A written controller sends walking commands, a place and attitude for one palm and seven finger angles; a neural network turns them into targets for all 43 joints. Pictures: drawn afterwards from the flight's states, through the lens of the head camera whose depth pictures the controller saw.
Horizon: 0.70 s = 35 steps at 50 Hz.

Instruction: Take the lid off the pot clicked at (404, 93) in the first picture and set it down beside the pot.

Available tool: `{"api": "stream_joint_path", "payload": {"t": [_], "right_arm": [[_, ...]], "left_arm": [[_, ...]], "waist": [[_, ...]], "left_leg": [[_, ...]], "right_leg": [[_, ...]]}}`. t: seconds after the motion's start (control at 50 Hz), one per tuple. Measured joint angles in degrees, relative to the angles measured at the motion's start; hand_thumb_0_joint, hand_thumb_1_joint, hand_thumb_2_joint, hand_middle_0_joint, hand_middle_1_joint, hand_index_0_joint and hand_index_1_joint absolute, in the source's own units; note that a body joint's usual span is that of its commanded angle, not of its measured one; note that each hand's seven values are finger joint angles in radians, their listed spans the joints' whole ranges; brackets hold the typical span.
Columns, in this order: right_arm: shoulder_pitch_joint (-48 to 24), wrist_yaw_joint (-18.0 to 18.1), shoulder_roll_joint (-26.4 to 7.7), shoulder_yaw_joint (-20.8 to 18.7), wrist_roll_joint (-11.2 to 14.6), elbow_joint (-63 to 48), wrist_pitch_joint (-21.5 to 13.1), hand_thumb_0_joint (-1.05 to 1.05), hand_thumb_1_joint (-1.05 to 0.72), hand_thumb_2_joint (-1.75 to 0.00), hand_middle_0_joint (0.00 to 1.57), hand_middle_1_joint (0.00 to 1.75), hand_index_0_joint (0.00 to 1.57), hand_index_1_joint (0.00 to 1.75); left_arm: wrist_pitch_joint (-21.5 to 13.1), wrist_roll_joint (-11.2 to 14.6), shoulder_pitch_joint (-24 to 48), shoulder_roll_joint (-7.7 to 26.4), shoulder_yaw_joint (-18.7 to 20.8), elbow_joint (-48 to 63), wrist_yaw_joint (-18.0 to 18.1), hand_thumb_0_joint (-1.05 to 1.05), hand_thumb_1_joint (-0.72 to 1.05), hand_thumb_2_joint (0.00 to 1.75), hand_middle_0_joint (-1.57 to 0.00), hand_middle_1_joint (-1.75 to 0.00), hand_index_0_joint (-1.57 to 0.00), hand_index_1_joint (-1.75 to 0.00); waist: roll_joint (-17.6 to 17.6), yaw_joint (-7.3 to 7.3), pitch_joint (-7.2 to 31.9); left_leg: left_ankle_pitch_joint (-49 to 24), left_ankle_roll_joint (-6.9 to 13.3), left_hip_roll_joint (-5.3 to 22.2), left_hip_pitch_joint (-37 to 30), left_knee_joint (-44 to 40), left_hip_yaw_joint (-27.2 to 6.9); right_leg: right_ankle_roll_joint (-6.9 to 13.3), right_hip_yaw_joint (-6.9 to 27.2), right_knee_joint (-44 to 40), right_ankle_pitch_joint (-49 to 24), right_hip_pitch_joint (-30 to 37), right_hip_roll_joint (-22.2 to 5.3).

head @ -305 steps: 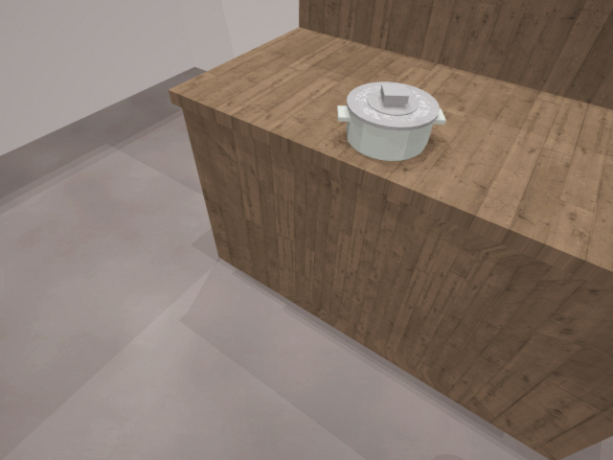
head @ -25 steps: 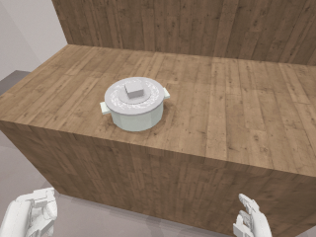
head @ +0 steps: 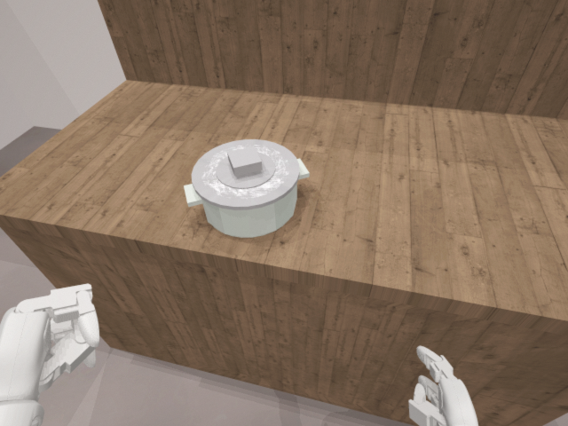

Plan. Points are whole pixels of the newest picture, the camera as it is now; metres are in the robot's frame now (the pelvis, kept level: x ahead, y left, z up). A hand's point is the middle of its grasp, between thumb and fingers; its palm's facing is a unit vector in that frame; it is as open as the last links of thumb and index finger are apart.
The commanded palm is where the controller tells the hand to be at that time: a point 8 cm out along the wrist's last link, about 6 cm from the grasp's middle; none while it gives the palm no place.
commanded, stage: reach forward and open the fingers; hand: left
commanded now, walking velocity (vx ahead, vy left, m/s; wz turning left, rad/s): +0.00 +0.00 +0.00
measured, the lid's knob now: (244, 160) +0.53 +0.15 +0.10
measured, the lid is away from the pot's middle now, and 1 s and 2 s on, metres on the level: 0.00 0.00 0.00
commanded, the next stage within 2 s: move the open hand above the knob in 1.14 s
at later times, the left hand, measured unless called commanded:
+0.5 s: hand (73, 325) +0.18 +0.27 +0.12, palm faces -0.24 -0.01 -0.97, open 3.7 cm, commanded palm +0.17 +0.26 +0.19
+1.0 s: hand (73, 276) +0.23 +0.28 +0.15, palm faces -0.14 +0.01 -0.99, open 9.5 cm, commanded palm +0.21 +0.27 +0.22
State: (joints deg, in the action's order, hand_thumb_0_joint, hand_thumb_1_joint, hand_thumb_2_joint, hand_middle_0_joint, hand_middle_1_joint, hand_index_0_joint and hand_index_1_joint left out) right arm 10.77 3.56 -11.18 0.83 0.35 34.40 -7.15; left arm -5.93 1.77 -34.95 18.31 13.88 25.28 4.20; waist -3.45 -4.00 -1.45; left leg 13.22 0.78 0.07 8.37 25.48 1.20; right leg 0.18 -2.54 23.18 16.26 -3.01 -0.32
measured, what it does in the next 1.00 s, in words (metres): shifts its weight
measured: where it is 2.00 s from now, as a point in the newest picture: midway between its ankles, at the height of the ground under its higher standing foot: outside the picture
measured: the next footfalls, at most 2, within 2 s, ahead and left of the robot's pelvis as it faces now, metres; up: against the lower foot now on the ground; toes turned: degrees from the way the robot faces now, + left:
none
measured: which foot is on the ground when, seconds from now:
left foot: down 0.00-1.00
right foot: down 0.00-1.00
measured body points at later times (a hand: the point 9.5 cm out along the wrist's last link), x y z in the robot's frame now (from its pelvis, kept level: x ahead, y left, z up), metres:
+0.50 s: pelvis -0.03 +0.00 +0.00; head -0.02 -0.05 +0.44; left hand +0.19 +0.27 +0.18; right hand +0.20 -0.22 -0.10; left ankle +0.01 +0.11 -0.74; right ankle -0.04 -0.11 -0.74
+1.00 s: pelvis -0.05 +0.03 +0.00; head -0.04 -0.01 +0.45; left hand +0.23 +0.28 +0.20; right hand +0.16 -0.19 -0.10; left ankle +0.01 +0.11 -0.74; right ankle -0.04 -0.11 -0.74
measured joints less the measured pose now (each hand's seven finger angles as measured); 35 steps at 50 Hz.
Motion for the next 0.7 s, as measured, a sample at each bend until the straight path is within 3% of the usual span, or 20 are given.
{"api": "stream_joint_path", "payload": {"t": [0.06,0.14,0.18,0.22,0.28,0.34,0.5,0.6,0.7], "right_arm": [[0.22,-0.06,-0.2,-0.15,0.05,0.37,0.14,0.01,-0.9,-0.9,0.2,0.3,0.2,0.3],[0.28,-1.52,-2.16,-0.01,-0.57,-2.04,4.78,0.01,-0.9,-0.9,0.2,0.3,0.2,0.29],[-0.93,-2.46,-3.13,-0.14,-0.48,-2.84,7.7,0.01,-0.9,-0.9,0.2,0.3,0.2,0.3],[-2.29,-3.0,-4.0,-0.26,-0.01,-3.34,10.28,0.01,-0.9,-0.9,0.2,0.3,0.2,0.3],[-3.66,-3.1,-5.06,-0.6,0.87,-3.54,12.34,0.01,-0.9,-0.9,0.2,0.3,0.2,0.29],[-4.4,-2.92,-5.75,-0.87,1.66,-3.4,12.82,0.01,-0.9,-0.9,0.2,0.3,0.2,0.29],[-4.37,-2.28,-5.94,-0.57,1.82,-3.26,12.0,0.01,-0.91,-0.9,0.19,0.3,0.2,0.29],[-3.58,-2.71,-5.62,-0.42,1.6,-3.43,11.51,0.01,-0.91,-0.9,0.19,0.3,0.2,0.29],[-2.99,-3.18,-5.63,-0.63,1.84,-2.89,11.59,0.01,-0.91,-0.9,0.2,0.3,0.2,0.29]], "left_arm": [[-0.35,0.16,0.67,0.28,0.57,0.6,0.1,0.01,0.89,0.9,-1.3,-1.5,-1.3,-1.5],[5.53,-21.66,2.49,6.31,-1.73,4.02,1.87,0.01,0.87,0.91,-1.3,-1.48,-1.3,-1.48],[7.78,-30.52,2.67,9.74,-2.71,4.83,1.55,0.01,0.85,0.92,-1.29,-1.45,-1.29,-1.45],[9.4,-36.95,3.07,13.21,-3.42,4.42,0.02,0.01,0.81,0.95,-1.28,-1.41,-1.28,-1.41],[10.5,-42.15,5.24,17.67,-4.51,2.11,-4.16,0.0,0.74,0.99,-1.26,-1.34,-1.26,-1.34],[10.19,-42.98,8.32,19.96,-5.28,-0.75,-9.37,0.0,0.66,1.04,-1.23,-1.25,-1.23,-1.25],[5.08,-40.9,17.52,23.2,-5.72,-5.94,-21.34,0.0,0.42,1.18,-1.15,-0.98,-1.15,-0.98],[1.74,-39.79,21.62,24.14,-4.24,-7.55,-24.2,0.0,0.28,1.25,-1.09,-0.81,-1.09,-0.81],[0.95,-40.23,26.3,23.51,-4.97,-10.11,-24.45,0.0,0.14,1.29,-1.03,-0.63,-1.03,-0.63]], "waist": [[-0.04,0.22,-0.04],[-0.48,-0.66,1.65],[-1.15,-0.66,2.02],[-1.95,-0.56,2.06],[-3.26,-0.39,2.19],[-4.47,-0.05,2.29],[-5.19,0.44,1.49],[-4.62,0.61,0.46],[-4.08,0.58,-0.53]], "left_leg": [[0.01,0.0,0.05,-0.03,0.0,0.13],[0.6,0.0,0.14,4.06,2.5,0.55],[0.77,0.04,0.21,5.82,3.5,0.89],[0.75,0.11,0.27,7.02,4.13,1.04],[0.44,0.23,0.16,8.08,4.47,0.66],[-0.12,0.36,-0.14,8.3,4.17,-0.06],[-2.01,0.52,-0.69,7.52,2.24,-1.64],[-3.17,0.64,-0.69,7.04,1.02,-1.83],[-4.03,0.97,-0.87,6.83,0.29,-1.7]], "right_leg": [[0.0,0.13,0.04,-0.02,-0.04,0.03],[0.11,0.53,3.55,0.99,-4.74,-0.02],[0.14,0.88,5.03,1.29,-6.84,-0.01],[0.07,1.03,5.87,1.35,-8.19,0.01],[-0.02,0.66,6.15,1.17,-9.04,-0.08],[-0.15,-0.09,5.63,0.8,-8.84,-0.3],[-0.32,-1.72,3.2,-0.77,-7.23,-0.64],[-0.39,-1.92,1.52,-2.14,-6.49,-0.56],[-0.68,-1.82,0.55,-3.19,-6.2,-0.73]]}}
